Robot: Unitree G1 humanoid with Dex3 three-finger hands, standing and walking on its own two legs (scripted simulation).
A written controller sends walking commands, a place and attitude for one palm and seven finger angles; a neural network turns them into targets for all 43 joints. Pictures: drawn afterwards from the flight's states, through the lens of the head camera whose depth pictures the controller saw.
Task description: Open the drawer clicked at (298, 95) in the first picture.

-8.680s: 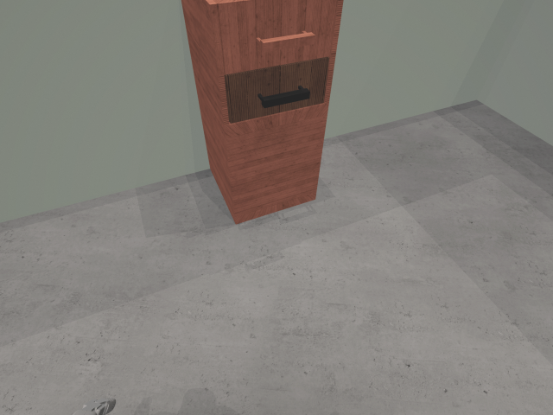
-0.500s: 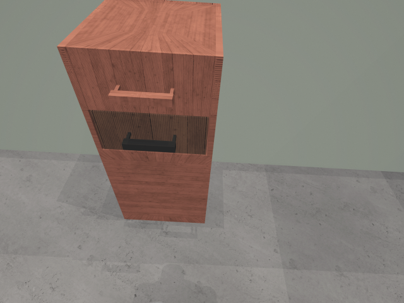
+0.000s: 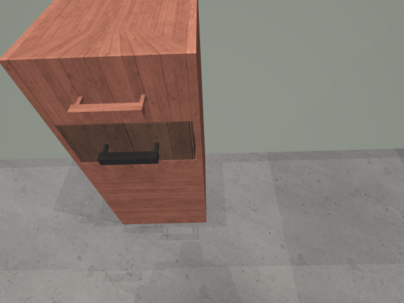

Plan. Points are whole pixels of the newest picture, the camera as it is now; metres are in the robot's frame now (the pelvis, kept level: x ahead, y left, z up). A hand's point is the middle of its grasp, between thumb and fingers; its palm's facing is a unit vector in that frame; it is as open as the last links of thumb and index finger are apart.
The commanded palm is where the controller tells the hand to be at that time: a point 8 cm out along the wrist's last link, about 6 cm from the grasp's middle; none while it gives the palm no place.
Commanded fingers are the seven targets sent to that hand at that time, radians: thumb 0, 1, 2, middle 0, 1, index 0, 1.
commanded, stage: come to a stop and stand still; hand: left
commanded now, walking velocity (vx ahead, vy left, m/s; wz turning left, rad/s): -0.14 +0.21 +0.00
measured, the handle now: (130, 152) +0.53 +0.26 -0.11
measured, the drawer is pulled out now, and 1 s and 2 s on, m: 0.00 0.00 0.00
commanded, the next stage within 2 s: look again from close up in 0.70 s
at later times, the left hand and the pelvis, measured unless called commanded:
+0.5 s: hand out of the picture -0.04 +0.21 -0.16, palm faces +0.11 -0.97 -0.22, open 7.4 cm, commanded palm none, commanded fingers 0.00 0.90 0.90 -0.20 -0.30 -0.20 -0.30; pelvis -0.07 +0.02 +0.01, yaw +2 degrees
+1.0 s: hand out of the picture -0.03 +0.16 -0.17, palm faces +0.04 -0.98 -0.22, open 7.3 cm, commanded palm none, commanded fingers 0.00 0.90 0.90 -0.20 -0.30 -0.20 -0.30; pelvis -0.05 -0.01 +0.00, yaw +2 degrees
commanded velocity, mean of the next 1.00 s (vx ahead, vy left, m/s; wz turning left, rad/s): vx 0.06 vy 0.00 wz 0.00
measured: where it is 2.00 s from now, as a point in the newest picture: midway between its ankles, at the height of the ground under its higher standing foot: outside the picture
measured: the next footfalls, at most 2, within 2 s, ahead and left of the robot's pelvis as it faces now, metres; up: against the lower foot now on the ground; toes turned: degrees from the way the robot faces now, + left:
left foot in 0.48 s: -0.08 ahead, +0.14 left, +0.00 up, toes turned +3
right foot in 0.84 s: -0.01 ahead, -0.11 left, +0.00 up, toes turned -3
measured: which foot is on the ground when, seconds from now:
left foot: up 0.00-0.46, down 0.48-0.84, up 0.86-0.98, down 1.00-1.00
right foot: down 0.00-0.48, up 0.50-0.82, down 0.84-1.00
